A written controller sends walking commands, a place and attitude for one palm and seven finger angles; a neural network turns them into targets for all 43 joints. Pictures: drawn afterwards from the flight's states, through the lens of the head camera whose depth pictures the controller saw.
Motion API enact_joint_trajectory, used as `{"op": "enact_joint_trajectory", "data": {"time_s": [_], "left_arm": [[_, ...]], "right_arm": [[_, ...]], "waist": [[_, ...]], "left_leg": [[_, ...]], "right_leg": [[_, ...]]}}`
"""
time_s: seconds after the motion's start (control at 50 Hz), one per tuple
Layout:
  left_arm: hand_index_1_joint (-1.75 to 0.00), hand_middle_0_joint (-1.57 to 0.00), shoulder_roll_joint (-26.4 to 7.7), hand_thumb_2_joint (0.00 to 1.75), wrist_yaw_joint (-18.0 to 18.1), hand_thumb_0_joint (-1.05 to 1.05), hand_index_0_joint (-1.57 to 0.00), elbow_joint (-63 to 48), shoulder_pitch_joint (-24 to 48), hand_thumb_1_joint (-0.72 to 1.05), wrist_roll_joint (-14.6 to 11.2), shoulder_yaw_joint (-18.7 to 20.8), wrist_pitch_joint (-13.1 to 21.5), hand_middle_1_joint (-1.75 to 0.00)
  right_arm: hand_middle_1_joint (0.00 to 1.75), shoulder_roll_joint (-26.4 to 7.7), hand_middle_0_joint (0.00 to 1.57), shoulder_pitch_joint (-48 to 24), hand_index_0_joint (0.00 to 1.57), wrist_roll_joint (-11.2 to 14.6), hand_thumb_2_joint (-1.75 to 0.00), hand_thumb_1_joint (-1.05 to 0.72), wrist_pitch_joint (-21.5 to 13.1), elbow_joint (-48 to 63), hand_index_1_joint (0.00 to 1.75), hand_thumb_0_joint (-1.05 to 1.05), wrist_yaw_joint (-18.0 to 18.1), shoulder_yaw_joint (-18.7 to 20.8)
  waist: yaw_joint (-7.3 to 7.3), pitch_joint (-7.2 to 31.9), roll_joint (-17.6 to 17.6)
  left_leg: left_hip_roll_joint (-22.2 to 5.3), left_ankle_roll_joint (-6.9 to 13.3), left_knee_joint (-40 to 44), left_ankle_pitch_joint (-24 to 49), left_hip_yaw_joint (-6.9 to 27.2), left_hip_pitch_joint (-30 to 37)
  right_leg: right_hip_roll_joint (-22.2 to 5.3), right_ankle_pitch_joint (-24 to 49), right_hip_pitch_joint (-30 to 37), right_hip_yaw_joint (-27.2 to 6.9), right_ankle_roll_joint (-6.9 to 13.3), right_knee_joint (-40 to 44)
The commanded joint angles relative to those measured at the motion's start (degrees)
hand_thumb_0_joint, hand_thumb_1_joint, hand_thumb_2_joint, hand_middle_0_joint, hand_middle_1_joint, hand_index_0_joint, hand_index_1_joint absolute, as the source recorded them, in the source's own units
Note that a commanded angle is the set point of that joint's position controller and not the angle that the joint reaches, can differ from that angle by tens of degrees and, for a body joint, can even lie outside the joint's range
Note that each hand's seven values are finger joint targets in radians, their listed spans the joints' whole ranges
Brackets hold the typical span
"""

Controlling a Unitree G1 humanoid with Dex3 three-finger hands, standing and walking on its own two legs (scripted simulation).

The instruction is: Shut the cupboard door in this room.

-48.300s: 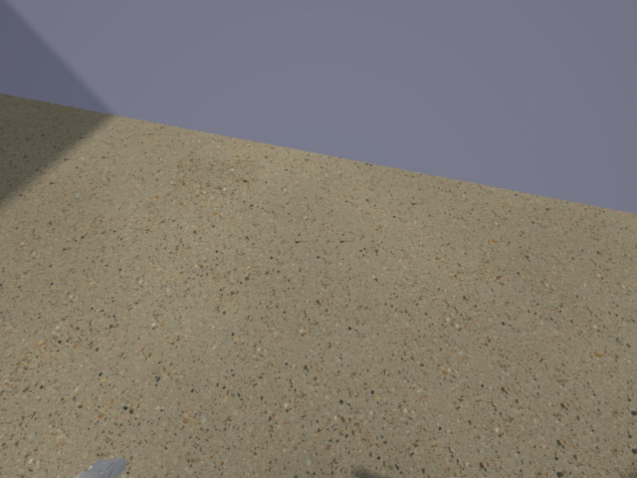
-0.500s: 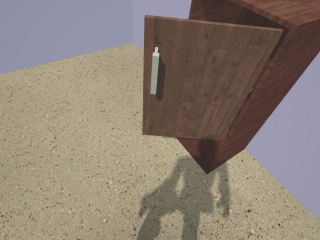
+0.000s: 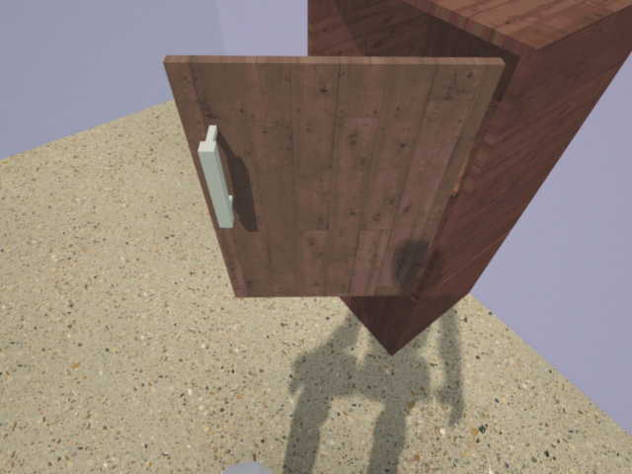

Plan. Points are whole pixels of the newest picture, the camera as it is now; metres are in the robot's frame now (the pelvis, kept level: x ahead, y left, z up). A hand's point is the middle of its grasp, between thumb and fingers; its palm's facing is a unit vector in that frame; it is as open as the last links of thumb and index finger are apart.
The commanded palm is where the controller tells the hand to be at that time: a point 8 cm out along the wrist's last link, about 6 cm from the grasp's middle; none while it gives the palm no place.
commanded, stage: come to a stop and stand still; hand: left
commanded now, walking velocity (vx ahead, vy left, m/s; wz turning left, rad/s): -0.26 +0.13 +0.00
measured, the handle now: (219, 179) +0.51 +0.17 +0.06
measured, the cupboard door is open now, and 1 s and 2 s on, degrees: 54 54 54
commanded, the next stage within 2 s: look again from close up in 1.06 s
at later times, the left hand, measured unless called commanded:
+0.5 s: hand out of the picture +0.04 +0.18 -0.17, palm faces +0.04 -0.96 -0.26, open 7.3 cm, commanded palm none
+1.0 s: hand out of the picture +0.02 +0.23 -0.16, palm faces -0.04 -0.97 -0.26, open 7.3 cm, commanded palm none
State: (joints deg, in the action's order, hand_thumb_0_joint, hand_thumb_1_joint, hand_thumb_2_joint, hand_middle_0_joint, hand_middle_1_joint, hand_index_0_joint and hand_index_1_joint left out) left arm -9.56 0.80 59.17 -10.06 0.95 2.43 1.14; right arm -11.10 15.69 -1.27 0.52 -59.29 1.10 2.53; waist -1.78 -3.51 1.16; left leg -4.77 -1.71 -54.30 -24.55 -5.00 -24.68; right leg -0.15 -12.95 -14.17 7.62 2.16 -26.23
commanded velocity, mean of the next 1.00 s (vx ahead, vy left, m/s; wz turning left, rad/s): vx -0.07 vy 0.01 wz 0.00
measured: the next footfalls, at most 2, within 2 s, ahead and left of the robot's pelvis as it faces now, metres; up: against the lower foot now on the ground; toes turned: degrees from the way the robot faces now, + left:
left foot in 0.08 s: +0.09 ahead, +0.09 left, +0.00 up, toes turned +5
left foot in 0.62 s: +0.02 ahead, +0.11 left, +0.00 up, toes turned -2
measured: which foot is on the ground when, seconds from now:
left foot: up 0.00-0.06, down 0.08-0.36, up 0.38-0.60, down 0.62-1.00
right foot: down 0.00-1.00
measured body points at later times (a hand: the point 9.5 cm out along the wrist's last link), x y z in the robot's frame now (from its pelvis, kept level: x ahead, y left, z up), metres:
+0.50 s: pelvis +0.02 -0.02 +0.00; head +0.06 -0.03 +0.45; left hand +0.04 +0.23 -0.15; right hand +0.12 -0.26 -0.15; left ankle +0.00 +0.10 -0.70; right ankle +0.00 -0.12 -0.74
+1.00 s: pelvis -0.03 +0.03 +0.00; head -0.02 +0.02 +0.45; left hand +0.02 +0.28 -0.14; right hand -0.02 -0.20 -0.16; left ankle -0.02 +0.11 -0.74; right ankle +0.00 -0.12 -0.74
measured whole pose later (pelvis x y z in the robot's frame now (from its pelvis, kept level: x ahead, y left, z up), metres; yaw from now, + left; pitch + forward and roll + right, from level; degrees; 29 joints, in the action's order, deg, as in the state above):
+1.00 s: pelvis -0.03 +0.03 +0.00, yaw -2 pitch -1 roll +0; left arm -12.1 1.1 55.5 -15.6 0.9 -0.4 -1.1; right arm -11.1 18.1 -1.4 0.6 -57.5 0.0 -0.3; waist -0.6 -0.7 0.9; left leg 2.6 3.4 -27.3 -14.5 -3.9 -12.3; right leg -2.8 -13.1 -15.8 -1.3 -0.9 -28.9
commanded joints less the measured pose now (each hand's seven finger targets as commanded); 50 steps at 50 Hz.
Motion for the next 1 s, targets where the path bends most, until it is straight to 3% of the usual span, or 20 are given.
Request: {"op": "enact_joint_trajectory", "data": {"time_s": [0.0,0.02,0.06,0.1,0.14,0.22,0.28,0.32,0.34,0.36,0.38,0.48,0.5,0.52,0.56,0.58,0.6,0.66,0.76,0.98], "left_arm": [[-0.30,-0.20,-6.2,0.90,0.9,0.00,-0.20,-1.0,-1.7,0.90,0.1,-0.1,1.1,-0.30],[-0.30,-0.20,-6.5,0.90,1.1,0.00,-0.20,-0.7,-1.6,0.90,-0.3,-0.2,0.9,-0.30],[-0.30,-0.20,-5.9,0.90,1.6,0.00,-0.20,-0.9,-4.2,0.90,-0.9,-0.2,0.0,-0.30],[-0.30,-0.20,-5.7,0.90,2.0,0.00,-0.20,-1.5,-5.0,0.90,-0.3,-0.1,-1.5,-0.30],[-0.30,-0.20,-6.2,0.90,1.7,0.00,-0.20,-1.8,-5.6,0.90,-0.3,0.1,-2.3,-0.30],[-0.30,-0.20,-6.2,0.90,1.6,0.00,-0.20,-3.0,-6.7,0.90,0.1,0.7,-2.8,-0.30],[-0.30,-0.20,-6.5,0.90,1.5,0.00,-0.20,-3.5,-8.2,0.90,0.5,0.8,-2.4,-0.30],[-0.30,-0.20,-9.5,0.90,1.5,0.00,-0.20,-4.0,-7.4,0.90,0.9,1.0,-1.9,-0.30],[-0.30,-0.20,-10.7,0.90,1.5,0.00,-0.20,-4.1,-6.9,0.90,1.0,1.3,-1.5,-0.30],[-0.30,-0.20,-10.3,0.90,1.5,0.00,-0.20,-3.9,-7.1,0.90,0.9,1.1,-1.3,-0.30],[-0.30,-0.20,-9.9,0.90,1.5,0.00,-0.20,-3.9,-7.0,0.90,1.0,1.0,-1.3,-0.30],[-0.30,-0.20,-10.7,0.90,1.6,0.00,-0.20,-2.9,-5.1,0.90,0.7,1.0,-0.9,-0.30],[-0.30,-0.20,-12.4,0.90,4.5,0.00,-0.20,-5.2,-8.8,0.90,0.9,0.9,0.3,-0.30],[-0.30,-0.20,-13.9,0.90,4.0,0.00,-0.20,-7.5,-10.0,0.90,0.6,1.0,0.7,-0.30],[-0.30,-0.20,-12.0,0.90,3.6,0.00,-0.20,-8.2,-7.4,0.90,-0.1,0.6,0.4,-0.30],[-0.30,-0.20,-10.4,0.90,3.4,0.00,-0.20,-8.4,-6.6,0.90,-0.1,0.0,0.1,-0.30],[-0.30,-0.20,-9.3,0.90,3.2,0.00,-0.20,-8.5,-7.6,0.90,-0.2,-0.2,-0.2,-0.30],[-0.30,-0.20,-8.7,0.90,2.5,0.00,-0.20,-7.9,-5.5,0.90,0.0,-0.9,-1.0,-0.30],[-0.30,-0.20,-8.6,0.90,1.3,0.00,-0.20,-7.5,-4.8,0.90,0.1,-1.6,-1.4,-0.30],[-0.30,-0.20,-8.5,0.90,0.9,0.00,-0.20,-6.0,-6.7,0.90,0.2,-1.6,-0.8,-0.30]], "right_arm": [[0.30,0.9,0.20,5.9,0.20,0.7,-0.90,-0.90,-0.1,0.3,0.30,0.00,0.2,-1.5],[0.30,0.0,0.20,6.1,0.20,0.8,-0.90,-0.90,-0.2,-0.1,0.30,0.00,0.2,-1.4],[0.30,-4.9,0.20,4.1,0.20,0.7,-0.90,-0.90,-0.7,1.0,0.30,0.00,0.6,-0.7],[0.30,-6.9,0.20,0.8,0.20,0.6,-0.90,-0.90,-0.1,2.3,0.30,0.00,1.1,0.1],[0.30,-7.4,0.20,-0.6,0.20,0.7,-0.90,-0.90,0.3,3.5,0.30,0.00,1.4,0.3],[0.30,-9.0,0.20,-3.6,0.20,0.2,-0.90,-0.90,0.9,5.6,0.30,0.00,1.6,1.5],[0.30,-8.9,0.20,-6.2,0.20,0.6,-0.90,-0.90,1.3,7.0,0.30,0.00,1.3,2.0],[0.30,-6.5,0.20,-6.2,0.20,0.9,-0.90,-0.90,1.6,7.8,0.30,0.00,0.8,2.1],[0.30,-4.8,0.20,-5.9,0.20,0.8,-0.90,-0.90,2.1,7.9,0.30,0.00,0.5,1.8],[0.30,-4.6,0.20,-7.3,0.20,0.7,-0.90,-0.90,2.6,7.7,0.30,0.00,0.5,1.7],[0.30,-4.2,0.20,-7.6,0.20,0.8,-0.90,-0.90,2.7,7.7,0.30,0.00,0.5,1.6],[0.30,-3.1,0.20,-6.4,0.20,1.4,-0.90,-0.90,1.9,5.2,0.30,0.00,0.3,0.5],[0.30,-5.5,0.20,-6.7,0.20,1.7,-0.90,-0.90,-0.4,10.0,0.30,0.00,0.4,1.1],[0.30,-4.0,0.20,-5.6,0.20,1.6,-0.90,-0.90,-0.8,10.8,0.30,0.00,0.0,0.9],[0.30,-4.7,0.20,-1.9,0.20,1.6,-0.90,-0.90,-0.5,10.0,0.30,0.00,-0.2,0.5],[0.30,-5.5,0.20,-1.2,0.20,0.9,-0.90,-0.90,-0.9,9.5,0.30,0.00,-0.3,0.3],[0.30,-6.3,0.20,-1.7,0.20,0.4,-0.90,-0.90,-1.0,9.7,0.30,0.00,-0.2,0.2],[0.30,-6.5,0.20,-2.4,0.20,0.6,-0.90,-0.90,-0.9,10.0,0.30,0.00,0.0,-0.7],[0.30,-7.6,0.20,-2.0,0.20,0.2,-0.90,-0.90,-1.1,9.0,0.30,0.00,-0.5,-1.3],[0.30,-7.3,0.20,1.4,0.20,0.1,-0.90,-0.90,-1.5,5.3,0.30,0.00,-0.6,-1.5]], "waist": [[-0.57,5.4,-3.9],[-0.79,5.8,-4.5],[0.98,6.4,1.5],[1.82,2.1,7.2],[2.08,3.4,11.7],[2.52,7.9,7.5],[3.07,8.5,0.9],[2.01,8.3,-9.1],[2.02,6.7,-15.6],[2.80,5.4,-15.3],[2.65,5.3,-11.2],[2.12,6.2,-10.2],[1.61,12.7,-10.1],[2.50,14.4,-10.1],[0.17,13.6,-6.0],[0.66,10.9,2.8],[1.97,8.2,6.4],[1.71,1.2,6.4],[2.10,-3.0,1.2],[2.00,-1.6,-1.4]], "left_leg": [[1.0,-0.4,19.5,9.6,1.8,9.1],[1.0,-0.3,25.9,16.2,2.4,12.7],[-5.5,2.9,28.9,40.7,7.7,16.8],[-8.4,6.0,29.1,47.4,9.8,13.4],[-10.2,8.5,32.4,50.9,11.8,13.4],[-11.7,11.3,29.7,55.2,12.1,19.7],[-8.2,8.5,25.4,44.3,9.9,16.8],[-0.2,3.3,18.3,25.3,4.0,11.0],[4.3,1.3,13.6,6.7,2.0,6.5],[5.0,1.0,7.2,-5.6,4.0,4.5],[4.9,1.0,3.6,-7.1,5.8,3.8],[4.0,0.2,15.2,-1.5,3.9,5.3],[7.0,-0.3,16.8,-1.9,1.1,4.3],[6.2,2.5,18.5,3.1,2.6,4.1],[3.9,2.9,27.8,13.1,3.6,12.6],[1.2,3.4,29.1,23.3,4.8,16.1],[-2.7,4.6,26.6,33.5,7.4,15.7],[-2.7,4.8,30.1,24.6,10.0,9.7],[-0.9,4.9,38.2,-2.0,11.4,4.1],[-0.5,5.4,39.1,-3.8,11.9,4.3]], "right_leg": [[-12.9,30.0,2.9,-9.4,7.4,5.8],[-12.3,29.9,2.9,-9.1,5.7,3.5],[-8.7,19.8,1.4,-7.7,0.9,0.9],[-5.7,10.4,0.9,-6.2,-0.9,-1.5],[-3.9,-1.0,2.1,-4.4,-2.0,-6.5],[-2.3,-9.4,-1.9,-6.1,-2.0,-11.3],[-3.2,5.4,1.4,-8.4,-1.5,-3.8],[-12.4,26.2,3.9,-18.1,2.5,1.2],[-17.7,37.0,5.2,-22.0,6.4,3.1],[-20.0,42.1,4.3,-22.6,9.7,4.4],[-19.6,44.5,4.8,-21.9,11.0,3.7],[-14.7,43.5,11.0,-15.6,8.7,0.3],[-14.5,74.2,17.4,-23.2,4.7,-6.2],[-13.2,67.3,19.6,-17.7,3.9,-9.0],[-11.1,43.8,12.3,-14.2,2.6,-8.9],[-8.3,31.9,7.0,-11.7,1.4,-9.4],[-6.4,19.5,3.0,-10.5,0.3,-6.4],[-3.9,3.4,1.4,-8.9,-0.2,-2.8],[-3.3,-7.9,0.4,-10.4,-0.4,1.5],[-3.8,-9.0,-0.4,-12.2,0.0,1.9]]}}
